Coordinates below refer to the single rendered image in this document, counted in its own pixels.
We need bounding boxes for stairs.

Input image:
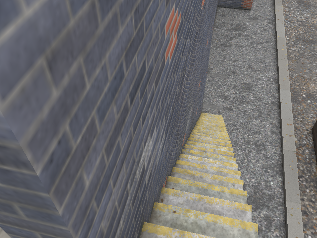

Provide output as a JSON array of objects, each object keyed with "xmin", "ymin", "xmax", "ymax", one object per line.
[{"xmin": 140, "ymin": 112, "xmax": 259, "ymax": 238}]

